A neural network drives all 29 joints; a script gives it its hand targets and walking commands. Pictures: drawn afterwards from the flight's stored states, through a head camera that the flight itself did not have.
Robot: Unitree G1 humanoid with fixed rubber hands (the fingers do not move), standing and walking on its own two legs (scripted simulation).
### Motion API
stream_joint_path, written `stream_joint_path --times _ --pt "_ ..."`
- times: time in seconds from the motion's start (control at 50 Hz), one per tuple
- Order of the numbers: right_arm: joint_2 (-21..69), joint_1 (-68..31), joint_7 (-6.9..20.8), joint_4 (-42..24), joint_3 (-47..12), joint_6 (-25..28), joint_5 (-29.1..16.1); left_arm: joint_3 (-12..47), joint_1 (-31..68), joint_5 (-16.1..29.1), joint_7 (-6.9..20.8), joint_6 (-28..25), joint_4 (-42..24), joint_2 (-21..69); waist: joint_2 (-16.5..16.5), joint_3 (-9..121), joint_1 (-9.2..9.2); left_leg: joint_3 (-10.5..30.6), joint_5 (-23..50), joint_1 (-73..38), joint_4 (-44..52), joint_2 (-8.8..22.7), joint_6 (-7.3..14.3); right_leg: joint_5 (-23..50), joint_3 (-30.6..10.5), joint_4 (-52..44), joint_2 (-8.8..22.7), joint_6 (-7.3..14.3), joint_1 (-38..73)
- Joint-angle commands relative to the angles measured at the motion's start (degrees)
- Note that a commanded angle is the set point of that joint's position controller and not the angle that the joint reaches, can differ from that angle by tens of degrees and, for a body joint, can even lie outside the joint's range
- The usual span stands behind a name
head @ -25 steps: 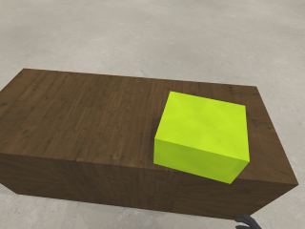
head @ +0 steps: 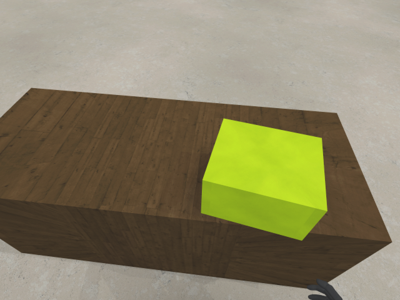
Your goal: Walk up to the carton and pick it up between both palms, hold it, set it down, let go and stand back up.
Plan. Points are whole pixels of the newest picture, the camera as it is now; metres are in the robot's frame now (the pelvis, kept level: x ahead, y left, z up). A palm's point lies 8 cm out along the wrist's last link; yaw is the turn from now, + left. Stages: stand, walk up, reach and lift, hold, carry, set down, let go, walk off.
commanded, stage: walk up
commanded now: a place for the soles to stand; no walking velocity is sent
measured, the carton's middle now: (260, 176) +0.48 -0.16 -0.10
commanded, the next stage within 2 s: none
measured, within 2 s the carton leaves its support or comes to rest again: neither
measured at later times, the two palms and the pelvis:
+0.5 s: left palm out of the picture +0.05 +0.12 -0.12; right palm out of the picture +0.09 -0.41 -0.11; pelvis +0.00 -0.14 -0.01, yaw +0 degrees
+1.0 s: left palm out of the picture +0.09 +0.11 -0.07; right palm out of the picture +0.17 -0.40 -0.09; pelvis +0.04 -0.16 +0.02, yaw -3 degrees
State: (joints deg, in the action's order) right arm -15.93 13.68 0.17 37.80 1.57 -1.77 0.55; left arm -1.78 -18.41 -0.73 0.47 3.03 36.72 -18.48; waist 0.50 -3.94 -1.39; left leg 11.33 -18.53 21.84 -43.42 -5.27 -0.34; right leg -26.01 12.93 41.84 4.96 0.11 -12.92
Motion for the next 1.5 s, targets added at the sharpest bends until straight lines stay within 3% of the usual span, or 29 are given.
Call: stream_joint_path --times 0.0,0.02,0.04,0.08,0.14,0.18,0.2,0.22,0.24,0.26,0.28,0.3,0.32,0.34,0.38,0.44,0.48,0.5,0.52,0.54,0.56,0.6,0.62,0.66,0.7,0.76,0.84,1.06,1.48 --pt "-15.5 12.1 -4.5 -3.1 6.5 2.0 3.3 -2.8 0.0 -3.9 1.2 0.6 -7.9 -9.5 5.8 0.2 4.44 38.8 -14.2 -12.0 24.3 19.3 13.2 -11.8 -10.8 12.6 -3.7 1.5 -19.9" --pt "-16.1 12.6 -5.6 -2.8 6.9 2.1 3.7 -2.6 0.0 -4.4 1.2 1.2 -8.9 -8.8 6.2 0.6 4.25 42.4 -14.3 -15.0 23.6 22.0 15.3 -10.5 -14.9 19.5 -1.6 0.9 -26.1" --pt "-15.6 10.7 -6.3 -3.2 6.9 2.3 4.0 -2.6 0.0 -4.5 1.2 1.4 -9.6 -8.3 5.8 1.0 3.65 40.9 -8.8 -15.9 21.8 22.6 15.8 -7.0 -17.4 23.4 -0.1 0.4 -28.3" --pt "-13.3 6.1 -6.6 -4.2 6.3 2.7 4.5 -2.7 0.3 -4.6 0.8 1.5 -10.1 -8.1 5.8 3.4 2.49 33.5 0.8 -14.1 18.4 21.8 15.0 -3.6 -19.2 27.2 1.2 -0.8 -26.5" --pt "-12.4 1.4 -5.8 -5.1 6.2 3.1 4.4 -3.0 1.0 -3.5 1.7 1.7 -11.2 -7.7 11.7 2.4 2.05 26.2 -5.3 -8.1 18.0 19.7 13.4 -4.6 -19.9 21.3 2.5 -1.1 -23.3" --pt "-13.1 -0.1 -5.1 -5.4 6.6 2.9 4.5 -3.2 0.3 -2.8 2.2 1.5 -11.2 -7.6 14.7 1.7 1.45 22.5 -8.2 -3.2 16.9 18.1 11.9 -5.4 -17.7 14.4 2.1 -0.6 -18.6" --pt "-13.5 -1.3 -4.7 -5.7 6.8 2.7 4.4 -3.5 -2.2 -2.5 2.4 1.1 -10.3 -7.7 15.4 2.5 0.18 19.0 -9.8 1.0 15.8 16.6 10.5 -4.3 -15.3 10.7 1.1 0.1 -12.7" --pt "-13.2 -4.6 -4.1 -6.5 6.3 2.2 3.9 -4.3 -8.0 -1.8 2.6 0.5 -8.0 -8.0 14.4 3.9 -3.42 12.6 -11.2 9.4 12.9 13.5 8.0 0.6 -11.9 4.3 -0.7 1.0 -1.1" --pt "-10.9 -7.6 -3.4 -7.6 4.6 1.6 3.0 -5.7 -16.7 -1.0 2.7 -0.3 -4.0 -9.7 8.9 6.0 -8.44 5.2 -16.6 19.3 6.1 8.2 4.9 7.0 -8.3 -2.1 -3.8 1.5 12.5" --pt "-5.1 -5.6 -3.0 -8.2 2.8 1.3 1.6 -6.9 -19.6 -1.2 2.4 -1.1 -2.1 -14.5 -6.7 7.3 -10.03 -4.2 -21.7 24.3 -11.1 -0.8 1.2 -3.1 -20.9 -11.9 2.1 4.4 13.8" --pt "-4.5 -2.6 -3.6 -8.8 3.0 1.4 0.0 -6.0 -12.5 -1.5 1.8 -1.4 -5.5 -18.7 -14.6 4.8 -6.7 -7.6 -24.6 23.3 -22.5 -2.0 -0.9 -19.3 -46.8 -26.2 17.0 12.7 2.7" --pt "-7.5 -0.2 -4.3 -7.3 3.6 1.3 0.4 -5.4 -4.2 -1.8 1.3 -1.7 -6.9 -16.9 -8.6 0.4 -2.94 -3.4 -20.4 20.2 -28.0 2.4 -0.6 -22.7 -53.0 -30.6 20.5 15.7 -4.2" --pt "-8.7 0.4 -4.1 -5.9 3.8 1.4 0.5 -4.7 -0.8 -1.4 0.5 -2.1 -7.7 -14.9 -4.6 -2.5 -1.55 -3.3 -16.6 19.2 -29.6 3.9 -0.6 -18.6 -49.0 -28.3 19.6 15.7 -6.8" --pt "-8.6 1.4 -3.7 -4.8 3.6 1.3 0.8 -4.3 -0.3 -1.7 -0.1 -2.3 -7.2 -13.8 -3.6 -3.7 -1.05 -4.5 -14.3 17.2 -28.7 5.5 -0.5 -16.6 -45.5 -26.3 18.5 15.4 -7.9" --pt "-8.0 3.3 -2.5 -4.1 3.5 1.5 1.2 -3.2 0.2 -1.5 -0.7 -2.4 -5.1 -11.6 -5.1 -3.4 0.37 -6.5 -14.0 10.6 -22.3 7.5 -0.5 -12.8 -39.9 -25.0 16.6 13.9 -10.4" --pt "-6.2 1.4 -0.9 -4.3 2.9 2.0 0.8 -2.5 -2.7 -1.3 -1.2 -2.8 -2.1 -10.4 -7.5 -3.5 -0.38 -9.3 -14.6 5.0 -6.1 7.4 0.3 -5.8 -35.4 -23.1 14.5 11.9 -7.2" --pt "-5.7 4.0 -0.6 -3.3 3.1 2.8 0.8 -1.6 -1.7 -0.5 -1.0 -2.7 -1.6 -9.8 -6.9 -2.6 2.28 -9.8 -2.2 -7.3 11.1 6.9 2.6 3.7 -29.1 -19.1 12.3 7.9 -10.8" --pt "-6.7 4.9 -0.6 -3.1 3.4 3.2 1.5 -0.9 -1.5 0.2 -0.5 -3.1 -2.1 -8.2 -4.3 -1.3 3.43 -4.9 3.6 -14.7 16.4 8.8 4.4 7.6 -24.9 -16.0 10.2 4.7 -15.7" --pt "-9.4 2.3 -0.7 -3.6 3.8 3.2 1.6 -0.3 -2.7 1.6 0.0 -3.5 -2.8 -5.5 1.4 0.1 2.15 6.4 -1.7 -14.4 19.1 13.2 6.9 5.5 -18.8 -13.0 3.9 1.3 -18.4" --pt "-10.3 0.8 -0.6 -2.8 3.6 3.1 0.6 -0.3 -3.5 1.4 -0.2 -3.4 -2.3 -4.8 2.7 0.3 0.7 10.0 -5.4 -7.3 20.4 17.0 9.5 6.0 -14.6 -8.4 -0.7 -0.1 -10.4" --pt "-9.1 0.3 -0.5 -2.3 2.9 3.1 0.3 -0.5 -4.2 1.0 -0.4 -3.6 -2.0 -5.1 1.7 0.9 0.3 6.7 -0.7 -5.8 19.5 16.7 9.8 9.7 -14.9 -8.4 -1.3 0.5 -5.6" --pt "-7.1 -1.5 -0.6 -3.0 1.4 3.1 0.5 -0.8 -6.0 0.8 -0.4 -4.8 -1.6 -5.8 -0.3 2.5 -0.03 -2.6 15.1 -6.4 13.0 12.3 6.0 24.2 -17.7 -13.1 1.6 1.9 -0.8" --pt "-6.3 -2.0 -0.7 -3.2 1.0 2.9 0.8 -1.2 -8.3 0.6 -0.5 -5.4 -1.6 -6.9 -1.0 4.2 -0.26 -5.9 17.5 -6.6 9.4 10.1 3.9 31.0 -21.5 -14.6 4.5 2.8 1.4" --pt "-5.0 -2.5 -0.9 -3.0 0.4 2.2 1.3 -1.9 -11.1 0.7 -0.9 -5.8 -1.4 -8.4 -2.1 5.2 -0.53 -8.7 12.9 -4.9 7.3 8.5 1.7 40.3 -26.7 -16.5 9.0 4.4 5.2" --pt "-3.9 -3.2 -0.9 -2.6 0.0 1.9 1.2 -1.9 -11.6 0.7 -1.3 -5.4 -1.7 -8.3 -4.6 4.8 -0.65 -9.5 7.2 -4.1 8.4 8.1 1.2 43.4 -26.9 -17.5 9.6 4.4 6.6" --pt "-3.8 -4.7 -0.8 -1.8 -0.1 1.9 1.2 -1.6 -11.1 0.7 -1.6 -4.8 -2.6 -7.7 -6.3 3.4 -0.46 -9.3 6.9 -6.2 10.6 8.5 1.3 42.5 -24.9 -18.6 8.1 3.0 4.2" --pt "-4.7 -5.6 -0.8 -0.5 0.0 2.1 1.2 -1.5 -10.3 0.7 -1.5 -4.7 -3.9 -6.8 -4.9 4.2 0.02 -8.8 13.1 -11.4 12.4 9.9 2.2 38.2 -21.4 -17.4 5.1 1.7 0.6" --pt "-6.0 -6.6 -0.5 1.4 0.1 2.0 0.5 -1.7 -9.1 0.3 -1.0 -4.8 -5.3 -5.2 0.2 2.4 0.47 -8.3 11.5 -12.1 16.1 12.2 4.0 22.9 -20.3 -15.5 0.7 2.5 -3.5" --pt "-7.9 -2.9 -0.3 1.8 0.5 1.2 0.4 -1.9 -5.6 0.1 -1.7 -4.8 -4.7 -4.1 -0.2 1.6 1.18 -12.5 9.3 -11.0 17.1 14.5 4.9 22.9 -23.0 -9.8 -2.3 3.4 -3.5"
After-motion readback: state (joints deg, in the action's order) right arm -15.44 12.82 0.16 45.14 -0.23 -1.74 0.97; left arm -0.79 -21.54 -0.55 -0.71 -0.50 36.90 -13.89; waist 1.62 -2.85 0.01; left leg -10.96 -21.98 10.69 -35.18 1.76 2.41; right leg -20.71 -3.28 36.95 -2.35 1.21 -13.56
